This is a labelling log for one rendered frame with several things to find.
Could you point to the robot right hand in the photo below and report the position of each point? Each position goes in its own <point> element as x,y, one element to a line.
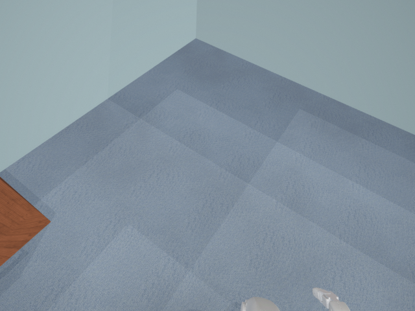
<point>330,300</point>

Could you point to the cabinet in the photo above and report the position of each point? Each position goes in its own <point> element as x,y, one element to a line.
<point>20,221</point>

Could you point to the right robot thigh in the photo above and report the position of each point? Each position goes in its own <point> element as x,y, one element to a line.
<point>258,304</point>

